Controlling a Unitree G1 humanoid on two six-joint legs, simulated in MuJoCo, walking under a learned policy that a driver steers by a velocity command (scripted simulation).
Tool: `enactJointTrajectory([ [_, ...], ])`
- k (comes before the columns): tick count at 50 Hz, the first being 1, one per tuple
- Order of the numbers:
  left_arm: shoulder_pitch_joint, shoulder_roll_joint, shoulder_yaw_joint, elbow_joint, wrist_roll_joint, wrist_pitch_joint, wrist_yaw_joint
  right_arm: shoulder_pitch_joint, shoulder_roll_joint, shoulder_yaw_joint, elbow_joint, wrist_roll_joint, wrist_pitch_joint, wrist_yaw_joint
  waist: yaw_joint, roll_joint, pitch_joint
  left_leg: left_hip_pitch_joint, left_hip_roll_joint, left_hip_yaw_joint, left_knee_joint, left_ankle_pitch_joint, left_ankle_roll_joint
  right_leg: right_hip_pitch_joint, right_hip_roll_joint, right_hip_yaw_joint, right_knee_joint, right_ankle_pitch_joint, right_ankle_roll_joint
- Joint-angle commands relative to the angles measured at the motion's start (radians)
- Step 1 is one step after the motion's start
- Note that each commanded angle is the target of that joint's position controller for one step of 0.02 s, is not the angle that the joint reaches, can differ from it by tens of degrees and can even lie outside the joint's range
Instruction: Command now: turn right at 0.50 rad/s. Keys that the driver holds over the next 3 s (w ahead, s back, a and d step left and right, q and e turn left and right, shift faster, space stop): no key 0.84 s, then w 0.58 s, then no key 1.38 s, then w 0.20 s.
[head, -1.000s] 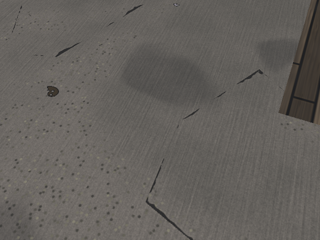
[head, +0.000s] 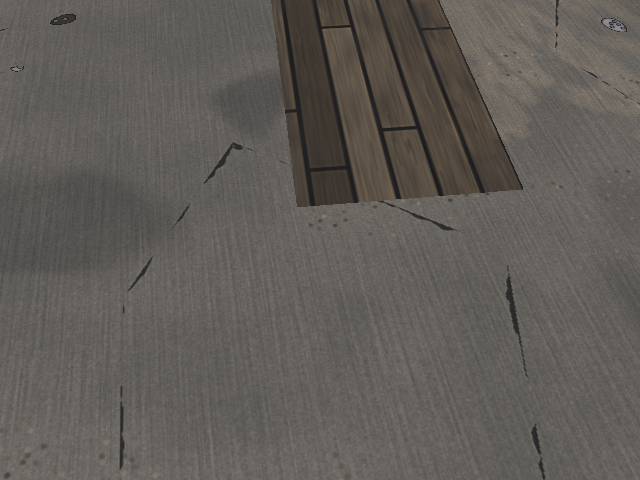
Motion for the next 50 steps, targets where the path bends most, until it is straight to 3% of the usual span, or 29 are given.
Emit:
enactJointTrajectory([
  [1, 0.026, 0.126, 0.039, -0.091, 0.004, -0.021, 0.005, 0.030, -0.217, -0.047, -0.063, -0.051, -0.007, 0.001, 0.018, 0.312, -0.104, 0.135, 0.429, -0.447, -0.166, 0.422, 0.281, -0.208, 0.018, -0.066, 0.361, -0.409, 0.032],
  [2, 0.054, 0.187, 0.058, -0.066, 0.015, -0.024, 0.009, 0.000, -0.165, -0.033, -0.080, -0.038, -0.011, 0.001, 0.019, 0.208, -0.095, 0.114, 0.430, -0.407, -0.160, 0.380, 0.312, -0.217, -0.044, -0.050, 0.518, -0.362, 0.066],
  [3, 0.057, 0.190, 0.065, -0.044, 0.011, -0.020, 0.009, -0.035, -0.122, -0.019, -0.083, -0.023, -0.010, -0.001, 0.026, 0.162, -0.079, 0.101, 0.362, -0.308, -0.144, 0.339, 0.272, -0.218, -0.052, -0.055, 0.572, -0.295, 0.084],
  [4, 0.068, 0.156, 0.059, -0.022, 0.011, -0.010, 0.013, -0.049, -0.109, -0.012, -0.086, -0.012, -0.008, -0.003, 0.026, 0.140, -0.073, 0.110, 0.305, -0.238, -0.134, 0.294, 0.237, -0.223, -0.053, -0.061, 0.599, -0.250, 0.103],
  [5, 0.064, 0.132, 0.052, -0.022, 0.012, -0.004, 0.013, -0.047, -0.105, -0.008, -0.080, -0.002, -0.006, -0.005, 0.014, 0.146, -0.062, 0.121, 0.294, -0.214, -0.127, 0.328, 0.239, -0.241, -0.051, -0.060, 0.617, -0.214, 0.119],
  [8, 0.014, 0.071, 0.028, -0.042, 0.003, -0.007, 0.008, -0.004, -0.102, 0.000, -0.060, -0.010, 0.004, -0.010, -0.015, 0.184, -0.080, 0.164, 0.254, -0.133, -0.119, 0.394, 0.248, -0.201, -0.069, -0.117, 0.473, -0.180, 0.138],
  [11, -0.017, 0.028, 0.004, -0.053, 0.013, -0.011, 0.002, -0.008, -0.123, -0.002, -0.053, -0.009, 0.016, -0.007, -0.035, 0.218, -0.106, 0.161, 0.252, -0.104, -0.103, 0.411, 0.246, -0.064, -0.123, -0.188, 0.222, -0.200, 0.137],
  [13, -0.012, 0.043, 0.006, -0.045, 0.008, -0.012, -0.001, 0.018, -0.148, -0.006, -0.041, -0.003, 0.025, -0.003, -0.050, 0.231, -0.109, 0.150, 0.262, -0.119, -0.091, 0.423, 0.251, 0.008, -0.119, -0.230, 0.086, -0.155, 0.130],
  [15, 0.052, 0.042, 0.008, -0.011, 0.011, -0.015, -0.005, 0.010, -0.136, 0.003, -0.031, 0.012, 0.028, 0.001, -0.011, 0.208, -0.102, 0.110, 0.246, -0.106, -0.059, 0.399, 0.220, 0.135, -0.107, -0.257, -0.176, 0.054, 0.097],
  [16, 0.056, 0.058, 0.009, -0.008, 0.018, -0.016, -0.004, 0.053, -0.117, 0.012, -0.013, 0.015, 0.020, 0.002, -0.012, 0.176, -0.099, 0.064, 0.230, -0.098, -0.055, 0.343, 0.171, 0.222, -0.124, -0.223, -0.275, 0.170, 0.068],
  [17, 0.068, 0.111, 0.014, -0.018, 0.025, -0.015, 0.004, 0.082, -0.093, 0.024, -0.009, -0.009, 0.005, 0.008, -0.032, 0.075, -0.139, -0.010, 0.191, -0.056, -0.007, 0.227, 0.098, 0.341, -0.228, -0.106, -0.242, 0.380, 0.031],
  [18, 0.025, 0.147, 0.018, -0.015, 0.039, -0.014, 0.006, 0.111, -0.042, 0.038, -0.012, -0.029, -0.008, 0.012, -0.090, -0.119, -0.145, -0.015, 0.099, 0.044, -0.006, 0.002, 0.025, 0.274, -0.303, -0.041, -0.177, 0.406, -0.051],
  [19, -0.011, 0.067, 0.000, -0.027, 0.040, -0.022, -0.006, 0.058, -0.066, 0.039, -0.007, -0.038, -0.008, 0.008, -0.053, -0.094, -0.133, 0.059, 0.104, 0.047, -0.022, -0.023, -0.015, 0.182, -0.303, -0.033, -0.190, 0.281, -0.090],
  [20, -0.013, 0.037, -0.010, -0.021, 0.046, -0.030, -0.013, 0.025, -0.083, 0.034, -0.003, -0.034, -0.006, 0.007, -0.039, -0.069, -0.105, 0.066, 0.097, 0.052, -0.022, 0.022, -0.025, 0.163, -0.265, -0.054, -0.197, 0.183, -0.068],
  [22, 0.001, 0.057, -0.008, -0.005, 0.045, -0.044, -0.014, 0.017, -0.088, 0.032, 0.009, -0.024, 0.003, -0.002, -0.027, -0.075, -0.063, 0.057, 0.094, 0.055, -0.010, 0.072, -0.025, 0.138, -0.233, -0.070, -0.203, 0.160, -0.034],
  [24, 0.019, 0.046, -0.015, 0.008, 0.041, -0.055, -0.012, 0.034, -0.089, 0.032, 0.024, -0.019, 0.009, -0.007, -0.032, -0.072, -0.042, 0.062, 0.102, 0.048, -0.021, 0.088, -0.024, 0.119, -0.229, -0.074, -0.200, 0.188, -0.025],
  [33, 0.026, 0.031, -0.023, 0.046, 0.036, -0.063, -0.011, 0.066, -0.094, 0.030, 0.108, -0.014, 0.014, -0.020, -0.030, -0.002, -0.040, 0.087, 0.112, 0.047, -0.040, 0.119, -0.041, 0.128, -0.207, -0.087, -0.199, 0.226, -0.028],
  [42, 0.045, 0.027, -0.022, 0.116, 0.031, -0.063, -0.011, 0.085, -0.102, 0.029, 0.183, -0.010, 0.018, -0.032, -0.031, 0.016, -0.049, 0.105, 0.113, 0.050, -0.045, 0.142, -0.040, 0.141, -0.183, -0.119, -0.193, 0.268, -0.024],
  [44, 0.068, 0.040, -0.016, 0.139, 0.025, -0.057, -0.004, 0.096, -0.087, 0.031, 0.202, -0.005, 0.021, -0.034, -0.023, -0.012, -0.055, 0.079, 0.070, 0.103, 0.004, -0.038, -0.034, 0.139, -0.175, -0.107, -0.230, -0.031, -0.043],
  [45, 0.084, 0.070, -0.006, 0.145, 0.019, -0.053, -0.002, 0.078, -0.083, 0.032, 0.197, 0.001, 0.019, -0.035, -0.006, -0.047, -0.022, 0.012, 0.043, 0.137, 0.073, -0.144, -0.026, 0.124, -0.201, -0.054, -0.273, -0.262, -0.074],
  [47, 0.129, 0.119, 0.008, 0.156, 0.012, -0.057, 0.001, 0.014, -0.070, 0.037, 0.159, 0.011, -0.002, -0.029, 0.028, -0.141, 0.073, -0.152, 0.043, 0.128, 0.214, -0.230, 0.006, 0.095, -0.335, 0.156, -0.393, -0.529, -0.163],
  [48, 0.144, 0.123, 0.010, 0.162, 0.011, -0.068, 0.003, -0.007, -0.072, 0.036, 0.144, 0.020, -0.019, -0.021, 0.032, -0.164, 0.108, -0.209, 0.073, 0.085, 0.282, -0.256, 0.033, 0.087, -0.389, 0.235, -0.429, -0.526, -0.197],
  [50, 0.137, 0.102, 0.009, 0.161, 0.007, -0.089, 0.005, -0.001, -0.080, 0.033, 0.139, 0.034, -0.051, 0.001, 0.018, -0.160, 0.114, -0.300, 0.121, 0.043, 0.321, -0.327, 0.083, 0.164, -0.436, 0.259, -0.427, -0.410, -0.218],
])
